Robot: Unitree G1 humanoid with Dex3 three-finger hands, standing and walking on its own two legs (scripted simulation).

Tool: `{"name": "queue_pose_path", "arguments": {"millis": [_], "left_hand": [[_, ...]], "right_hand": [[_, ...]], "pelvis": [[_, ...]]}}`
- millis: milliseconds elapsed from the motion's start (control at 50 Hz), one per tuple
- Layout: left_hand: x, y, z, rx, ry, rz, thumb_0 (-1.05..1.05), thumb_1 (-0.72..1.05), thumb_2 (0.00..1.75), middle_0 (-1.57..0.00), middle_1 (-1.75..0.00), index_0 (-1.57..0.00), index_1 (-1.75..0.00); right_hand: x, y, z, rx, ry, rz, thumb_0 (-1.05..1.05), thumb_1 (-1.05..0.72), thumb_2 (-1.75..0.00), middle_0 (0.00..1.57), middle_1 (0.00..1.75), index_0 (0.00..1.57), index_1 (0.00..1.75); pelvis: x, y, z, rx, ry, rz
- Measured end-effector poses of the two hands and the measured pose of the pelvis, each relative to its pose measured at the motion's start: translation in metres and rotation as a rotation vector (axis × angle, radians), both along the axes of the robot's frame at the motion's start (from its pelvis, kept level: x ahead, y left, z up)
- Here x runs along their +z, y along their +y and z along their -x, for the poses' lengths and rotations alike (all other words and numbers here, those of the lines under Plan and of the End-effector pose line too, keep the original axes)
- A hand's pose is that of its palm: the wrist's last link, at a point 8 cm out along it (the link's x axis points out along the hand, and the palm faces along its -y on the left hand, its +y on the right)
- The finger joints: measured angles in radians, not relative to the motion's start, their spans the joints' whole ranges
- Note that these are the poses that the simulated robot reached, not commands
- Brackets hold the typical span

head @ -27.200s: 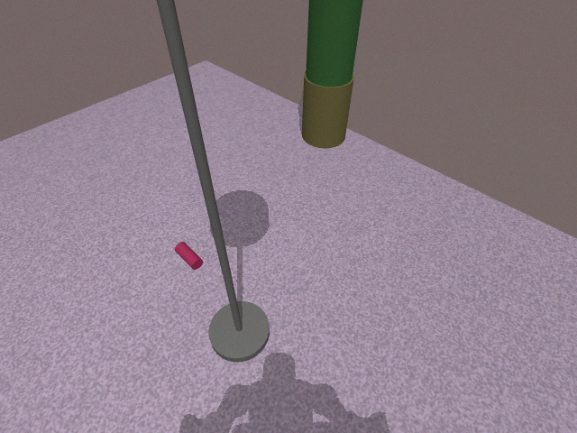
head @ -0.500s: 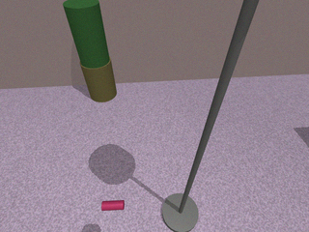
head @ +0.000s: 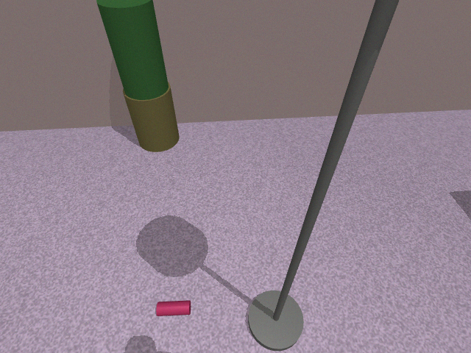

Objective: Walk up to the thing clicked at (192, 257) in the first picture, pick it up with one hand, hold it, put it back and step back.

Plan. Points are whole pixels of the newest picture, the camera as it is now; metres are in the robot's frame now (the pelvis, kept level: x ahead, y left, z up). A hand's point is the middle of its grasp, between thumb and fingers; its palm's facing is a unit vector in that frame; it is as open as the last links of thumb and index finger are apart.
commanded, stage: walk up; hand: left
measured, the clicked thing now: (173, 308) +0.46 +0.26 -0.76
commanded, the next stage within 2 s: none
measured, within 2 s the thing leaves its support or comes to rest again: neither
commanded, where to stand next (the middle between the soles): +0.11 -0.01 m, yaw +1 degrees
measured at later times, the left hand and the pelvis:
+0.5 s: hand out of the picture +0.17 +0.26 -0.16, palm faces -0.02 -0.93 -0.37, open 7.4 cm; pelvis +0.07 -0.01 -0.02, yaw +2 degrees
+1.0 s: hand (100, 351) +0.19 +0.28 -0.18, palm faces +0.04 -0.94 -0.34, open 7.4 cm; pelvis +0.08 +0.01 -0.02, yaw +3 degrees
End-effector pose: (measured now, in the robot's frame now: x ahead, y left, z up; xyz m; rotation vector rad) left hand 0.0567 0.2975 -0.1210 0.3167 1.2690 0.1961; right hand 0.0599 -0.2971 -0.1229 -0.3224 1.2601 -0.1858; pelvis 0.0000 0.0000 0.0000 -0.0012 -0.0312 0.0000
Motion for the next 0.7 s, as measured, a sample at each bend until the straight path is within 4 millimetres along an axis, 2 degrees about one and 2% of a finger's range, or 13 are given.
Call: {"name": "queue_pose_path", "arguments": {"millis": [80, 160, 280, 340, 420, 520, 580, 700], "left_hand": [[-0.001, 0.003, -0.003, 0.010, -0.024, 0.004, 0.01, 0.90, 0.90, -0.21, -0.30, -0.21, -0.30], [-0.005, 0.008, -0.006, 0.030, -0.030, 0.001, 0.01, 0.90, 0.90, -0.21, -0.30, -0.21, -0.30], [-0.013, 0.020, -0.014, 0.047, 0.013, 0.001, 0.01, 0.90, 0.90, -0.21, -0.30, -0.21, -0.30], [-0.014, 0.022, -0.031, 0.037, 0.027, -0.006, 0.01, 0.91, 0.90, -0.21, -0.30, -0.20, -0.30], [-0.008, 0.016, -0.067, 0.008, -0.022, -0.011, 0.01, 0.91, 0.90, -0.20, -0.30, -0.20, -0.30], [-0.006, 0.001, -0.114, -0.029, -0.116, -0.038, 0.01, 0.91, 0.90, -0.20, -0.30, -0.20, -0.30], [-0.004, -0.010, -0.127, -0.029, -0.144, -0.041, 0.01, 0.91, 0.90, -0.20, -0.30, -0.20, -0.30], [0.003, -0.020, -0.147, -0.033, -0.175, -0.016, 0.01, 0.90, 0.90, -0.21, -0.30, -0.21, -0.30]], "right_hand": [[-0.001, -0.002, -0.002, 0.002, -0.012, 0.000, 0.01, -0.90, -0.89, 0.21, 0.30, 0.20, 0.30], [-0.003, -0.006, -0.006, 0.006, 0.002, 0.012, 0.01, -0.90, -0.89, 0.21, 0.30, 0.20, 0.30], [-0.002, 0.000, -0.024, 0.011, 0.007, 0.034, 0.01, -0.90, -0.89, 0.21, 0.30, 0.20, 0.30], [0.000, 0.002, -0.032, 0.006, -0.008, 0.037, 0.01, -0.90, -0.89, 0.21, 0.30, 0.20, 0.30], [0.001, -0.004, -0.034, 0.002, 0.012, 0.044, 0.01, -0.90, -0.89, 0.21, 0.30, 0.20, 0.30], [-0.016, -0.023, -0.046, -0.019, 0.043, 0.044, 0.01, -0.90, -0.89, 0.21, 0.30, 0.20, 0.30], [-0.022, -0.028, -0.065, -0.035, 0.029, 0.037, 0.01, -0.90, -0.89, 0.21, 0.30, 0.20, 0.30], [-0.017, -0.021, -0.097, 0.001, -0.014, 0.014, 0.01, -0.90, -0.89, 0.21, 0.30, 0.20, 0.29]], "pelvis": [[-0.004, 0.000, -0.005, 0.003, -0.006, 0.003], [-0.008, 0.001, -0.019, 0.009, 0.000, 0.010], [-0.013, 0.010, -0.041, 0.008, 0.014, 0.001], [-0.012, 0.010, -0.048, 0.008, 0.009, 0.006], [-0.011, 0.004, -0.058, 0.026, 0.003, 0.009], [-0.022, -0.010, -0.075, 0.030, -0.021, -0.005], [-0.023, -0.015, -0.083, 0.036, -0.036, 0.013], [-0.017, -0.012, -0.092, 0.048, -0.023, -0.002]]}}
